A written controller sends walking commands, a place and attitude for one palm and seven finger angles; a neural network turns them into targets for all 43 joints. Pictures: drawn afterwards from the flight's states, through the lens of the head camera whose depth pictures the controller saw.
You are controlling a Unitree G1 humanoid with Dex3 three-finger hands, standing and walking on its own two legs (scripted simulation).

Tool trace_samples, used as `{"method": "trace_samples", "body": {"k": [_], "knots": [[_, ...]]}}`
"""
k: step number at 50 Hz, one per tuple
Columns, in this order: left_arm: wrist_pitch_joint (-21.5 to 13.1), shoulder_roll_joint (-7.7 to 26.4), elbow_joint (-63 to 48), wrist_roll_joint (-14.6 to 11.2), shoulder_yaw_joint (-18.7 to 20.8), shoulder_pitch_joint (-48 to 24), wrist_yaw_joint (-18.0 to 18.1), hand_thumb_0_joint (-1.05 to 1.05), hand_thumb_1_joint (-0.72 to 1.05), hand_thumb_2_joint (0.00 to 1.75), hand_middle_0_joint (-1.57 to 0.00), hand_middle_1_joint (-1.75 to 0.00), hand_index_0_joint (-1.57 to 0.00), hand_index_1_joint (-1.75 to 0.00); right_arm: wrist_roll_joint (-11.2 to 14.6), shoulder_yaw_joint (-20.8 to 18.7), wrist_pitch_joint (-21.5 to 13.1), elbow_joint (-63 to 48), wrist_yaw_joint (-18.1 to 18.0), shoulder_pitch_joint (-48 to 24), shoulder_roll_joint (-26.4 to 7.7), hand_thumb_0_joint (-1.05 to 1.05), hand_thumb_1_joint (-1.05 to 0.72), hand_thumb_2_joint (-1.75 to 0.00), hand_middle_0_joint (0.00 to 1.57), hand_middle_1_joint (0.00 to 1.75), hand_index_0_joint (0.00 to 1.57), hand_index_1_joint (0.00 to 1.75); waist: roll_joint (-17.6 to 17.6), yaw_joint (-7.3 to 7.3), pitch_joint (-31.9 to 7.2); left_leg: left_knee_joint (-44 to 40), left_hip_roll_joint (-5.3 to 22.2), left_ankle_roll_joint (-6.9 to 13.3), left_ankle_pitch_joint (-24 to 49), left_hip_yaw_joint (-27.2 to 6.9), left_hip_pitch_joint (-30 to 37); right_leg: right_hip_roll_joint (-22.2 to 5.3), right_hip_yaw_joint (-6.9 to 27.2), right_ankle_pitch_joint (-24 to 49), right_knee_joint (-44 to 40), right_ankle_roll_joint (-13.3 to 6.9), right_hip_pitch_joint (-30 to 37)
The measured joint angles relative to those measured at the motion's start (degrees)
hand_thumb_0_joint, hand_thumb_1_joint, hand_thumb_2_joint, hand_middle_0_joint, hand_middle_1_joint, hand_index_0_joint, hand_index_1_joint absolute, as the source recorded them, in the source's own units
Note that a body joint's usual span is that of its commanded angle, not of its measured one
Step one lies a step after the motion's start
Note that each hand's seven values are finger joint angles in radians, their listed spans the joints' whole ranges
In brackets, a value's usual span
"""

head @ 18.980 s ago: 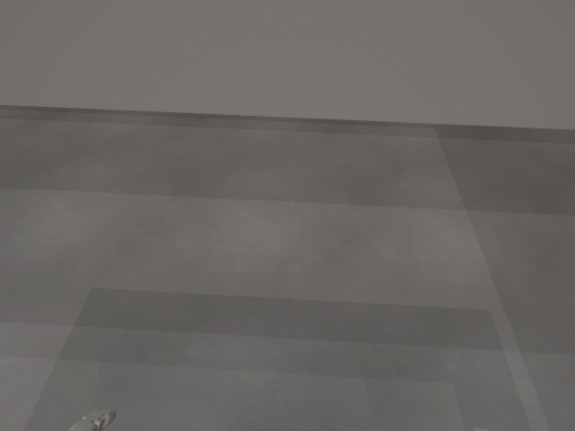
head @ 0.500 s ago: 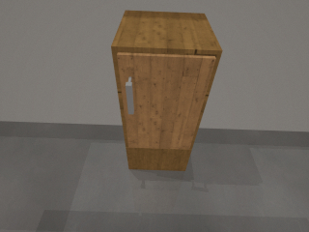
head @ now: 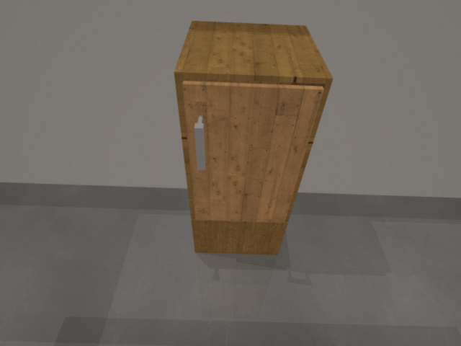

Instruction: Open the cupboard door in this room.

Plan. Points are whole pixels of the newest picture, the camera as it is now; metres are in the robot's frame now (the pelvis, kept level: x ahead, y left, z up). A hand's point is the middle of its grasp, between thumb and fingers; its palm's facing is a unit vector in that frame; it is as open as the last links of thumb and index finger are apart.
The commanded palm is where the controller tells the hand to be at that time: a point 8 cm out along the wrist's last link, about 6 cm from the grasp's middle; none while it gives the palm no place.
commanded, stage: shuffle to correct the standing spot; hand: left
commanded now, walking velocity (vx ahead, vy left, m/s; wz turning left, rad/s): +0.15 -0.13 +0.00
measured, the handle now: (200, 143) +0.65 +0.13 -0.04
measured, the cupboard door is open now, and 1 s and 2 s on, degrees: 0 0 0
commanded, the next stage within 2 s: come to a stop and stand still in 0.64 s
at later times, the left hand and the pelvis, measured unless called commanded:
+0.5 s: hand out of the picture +0.02 +0.12 -0.18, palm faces +0.01 -0.99 -0.10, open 7.4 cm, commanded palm none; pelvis +0.04 -0.03 +0.00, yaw -2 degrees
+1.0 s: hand out of the picture +0.11 +0.06 -0.19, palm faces +0.10 -0.99 -0.14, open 7.3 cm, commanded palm none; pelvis +0.12 -0.09 -0.01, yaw +1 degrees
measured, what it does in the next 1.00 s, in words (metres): walks ahead: right foot, then left foot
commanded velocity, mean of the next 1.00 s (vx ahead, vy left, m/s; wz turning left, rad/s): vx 0.06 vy -0.06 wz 0.04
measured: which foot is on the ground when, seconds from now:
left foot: down 0.00-0.68, up 0.70-0.90, down 0.92-1.00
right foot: down 0.00-0.36, up 0.38-0.64, down 0.66-1.00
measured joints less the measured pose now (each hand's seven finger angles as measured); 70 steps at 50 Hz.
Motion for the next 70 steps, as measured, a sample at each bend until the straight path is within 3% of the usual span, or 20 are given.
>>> {"method": "trace_samples", "body": {"k": [7, 14, 16, 20, 22, 24, 31, 33, 35, 37, 40, 42, 45, 47, 50, 56, 65, 70], "knots": [[0.8, -2.3, 1.3, 0.3, 1.0, 3.9, -1.0, 0.0, 0.9, 0.9, -0.2, -0.3, -0.19, -0.3, -0.1, -1.2, 0.4, 2.0, -0.8, 2.9, 1.1, 0.0, -0.9, -0.9, 0.2, 0.3, 0.2, 0.3, 0.7, -0.13, 0.5, 1.3, 1.3, -0.6, -0.8, 0.2, -0.5, 1.0, -0.1, -0.2, 0.5, -1.2, -0.4], [-0.2, -3.9, 2.1, -0.2, 1.8, 6.9, -0.2, 0.0, 0.9, 0.9, -0.2, -0.3, -0.19, -0.3, 0.0, -1.7, 0.2, 2.4, -1.0, 4.4, 1.9, 0.0, -0.91, -0.9, 0.2, 0.3, 0.2, 0.3, 0.5, 0.31, -0.2, 14.9, 3.4, -1.2, -12.8, 0.4, -5.5, 2.7, -1.3, 1.2, 0.2, -2.5, 0.0], [0.0, -4.3, 2.6, -0.1, 1.8, 7.2, -0.2, 0.0, 0.9, 0.9, -0.2, -0.3, -0.19, -0.3, 0.0, -1.7, -0.4, 2.0, -1.0, 4.6, 2.2, 0.0, -0.91, -0.9, 0.2, 0.3, 0.2, 0.3, 0.1, 0.07, -0.6, 13.5, 3.9, -1.2, -12.8, 1.6, -4.5, 2.7, -1.6, 0.0, 1.3, -2.5, -0.1], [1.0, -4.8, 3.1, 0.0, 1.7, 5.9, -1.1, 0.0, 0.9, 0.9, -0.2, -0.3, -0.19, -0.3, -0.4, -1.7, -2.5, 1.1, -1.6, 4.5, 3.0, 0.0, -0.91, -0.9, 0.2, 0.3, 0.2, 0.3, -1.2, -0.43, -0.6, 9.6, 3.9, -0.9, -6.3, 3.6, -2.8, 2.1, -0.6, -6.5, 13.3, -2.5, -5.4], [1.4, -4.7, 3.0, 0.5, 1.9, 4.1, -1.7, 0.0, 0.9, 0.9, -0.2, -0.3, -0.19, -0.3, -0.4, -1.7, -3.1, 0.9, -1.8, 4.5, 3.6, 0.0, -0.91, -0.9, 0.2, 0.3, 0.2, 0.3, -1.8, -0.71, -0.6, 7.5, 3.5, -0.9, -6.5, 4.9, -1.4, 0.9, 0.2, -5.9, 22.0, -2.3, -10.0], [1.2, -4.3, 2.1, 0.6, 2.2, 1.8, -2.2, 0.0, 0.9, 0.9, -0.2, -0.3, -0.19, -0.3, -0.4, -1.5, -3.6, 1.2, -1.8, 4.8, 4.0, 0.0, -0.91, -0.9, 0.2, 0.3, 0.2, 0.3, -1.7, -0.94, -0.5, 4.1, 3.4, -1.3, -5.4, 5.3, 0.3, -0.4, 0.4, -3.5, 25.5, -1.6, -13.3], [0.4, -0.7, -0.7, 0.3, 3.5, -4.0, -2.0, 0.03, 0.95, 0.9, -0.2, -0.3, -0.19, -0.3, -0.8, -2.1, -3.3, 2.0, -1.2, 5.8, 4.1, 0.0, -0.9, -0.9, 0.2, 0.3, 0.2, 0.3, 0.6, -2.66, 0.5, 0.1, 5.8, -3.8, -4.6, 4.0, 3.7, -3.4, -1.4, 0.4, 10.0, 0.2, -11.7], [-0.5, 0.5, -1.9, 0.1, 3.7, -5.0, -2.1, 0.03, 0.94, 0.9, -0.2, -0.3, -0.19, -0.3, -0.8, -2.4, -2.7, 2.2, -0.9, 6.7, 4.0, 0.0, -0.9, -0.9, 0.2, 0.3, 0.2, 0.3, 0.8, -2.95, 0.7, 3.4, 6.4, -4.8, -6.8, 2.8, 2.7, -3.1, -2.0, 1.8, 3.4, 0.0, -8.2], [-1.7, 0.6, -2.6, 0.0, 3.8, -6.2, -1.6, 0.02, 0.94, 0.9, -0.19, -0.3, -0.19, -0.3, -0.5, -2.5, -1.7, 2.5, -0.7, 6.9, 3.3, 0.0, -0.9, -0.9, 0.2, 0.3, 0.2, 0.3, 1.7, -2.2, 1.2, 11.5, 7.1, -3.5, -13.7, 0.8, -0.2, -2.5, -3.2, 6.0, 3.5, 0.0, -7.6], [-2.5, -0.3, -3.2, -0.2, 3.6, -6.3, -0.9, 0.02, 0.93, 0.9, -0.19, -0.3, -0.19, -0.3, -0.4, -2.6, -0.2, 2.9, -0.3, 6.2, 2.1, 0.0, -0.9, -0.9, 0.2, 0.3, 0.2, 0.3, 2.9, -1.44, 1.2, 23.7, 6.8, -2.2, -18.6, -0.8, -5.2, -1.8, -4.9, 3.8, 4.4, -0.6, -6.7], [-2.8, -1.8, -2.8, -0.1, 3.1, -4.9, 0.1, 0.01, 0.92, 0.9, -0.19, -0.3, -0.19, -0.3, -0.6, -3.1, 0.5, 2.0, 0.2, 4.0, 0.5, 0.0, -0.91, -0.9, 0.2, 0.3, 0.2, 0.3, 2.7, -0.98, 0.7, 32.6, 6.3, -1.8, -16.5, 0.3, -10.2, -1.1, -6.0, 3.0, 1.7, -1.1, -4.0], [-2.5, -2.8, -1.9, 0.1, 2.5, -4.0, 0.5, 0.0, 0.92, 0.9, -0.19, -0.3, -0.19, -0.3, -0.4, -3.0, 0.0, 0.5, 0.1, 2.2, -0.2, 0.0, -0.91, -0.9, 0.2, 0.3, 0.2, 0.3, 2.1, -0.92, 0.6, 28.2, 5.9, -2.5, -14.1, 1.4, -10.3, -0.8, -6.2, 3.3, 0.0, -1.0, -2.5], [-1.6, -3.4, -0.5, -0.3, 1.8, -2.9, 0.6, 0.01, 0.93, 0.9, -0.2, -0.3, -0.19, -0.3, 0.0, -2.2, -1.1, -1.4, -0.4, -0.6, -0.4, 0.0, -0.91, -0.9, 0.2, 0.3, 0.2, 0.3, 1.3, -0.2, 1.4, 13.8, 5.0, -3.8, -7.1, 2.0, -6.4, -0.2, -5.8, 2.3, 0.4, -0.9, -1.3], [-0.8, -3.8, -0.1, -0.7, 1.5, -2.4, 0.4, 0.01, 0.92, 0.9, -0.2, -0.3, -0.2, -0.3, 0.3, -1.9, -1.6, -2.3, -0.6, -2.1, -0.4, 0.0, -0.91, -0.9, 0.2, 0.3, 0.2, 0.3, 1.5, 0.29, 2.1, 7.5, 5.0, -2.8, -2.3, 1.7, -3.8, 0.5, -5.9, 0.4, 2.8, -0.5, -1.5], [0.3, -3.6, -0.1, -0.8, 1.3, -2.8, 0.6, 0.0, 0.92, 0.9, -0.2, -0.3, -0.2, -0.3, 0.5, -1.3, -1.1, -3.1, -0.9, -4.6, 0.9, 0.0, -0.91, -0.9, 0.19, 0.3, 0.2, 0.3, -0.7, 1.49, 3.1, 7.2, 3.8, -1.2, -3.9, 2.4, -2.9, -0.7, -5.2, -0.6, 3.6, 0.0, -1.2], [-0.1, -3.7, -1.5, -0.6, 0.9, -3.1, 0.7, 0.0, 0.91, 0.9, -0.2, -0.3, -0.2, -0.3, 0.6, -1.2, -0.4, -4.8, -0.8, -9.6, 1.8, 0.0, -0.91, -0.9, 0.2, 0.3, 0.2, 0.3, 0.0, 2.67, 4.5, 4.3, 3.4, -1.4, -2.4, 3.2, -2.2, -0.9, -4.5, 0.5, 2.3, -0.2, -1.6], [-0.4, -2.0, -3.2, -0.2, 0.5, -2.5, 1.4, 0.0, 0.9, 0.9, -0.2, -0.3, -0.2, -0.3, 0.5, -1.3, 0.5, -6.5, 0.5, -8.5, 1.8, 0.0, -0.91, -0.9, 0.2, 0.3, 0.2, 0.3, 1.4, 1.4, 2.9, 7.6, 4.1, -2.5, -4.8, 2.8, -3.8, -0.2, -4.1, 0.5, 3.4, -0.6, -2.4], [-0.2, -0.7, -4.9, -0.4, 0.4, -3.2, 1.2, 0.0, 0.9, 0.9, -0.2, -0.3, -0.2, -0.3, 0.0, -1.5, -0.4, -7.8, 0.6, -3.4, 0.1, -0.01, -0.92, -0.9, 0.2, 0.3, 0.2, 0.3, 1.4, -0.23, 1.3, 9.0, 2.7, -0.3, -4.9, 2.7, -4.1, -1.3, -3.6, -1.6, 6.5, -0.3, -3.3]]}}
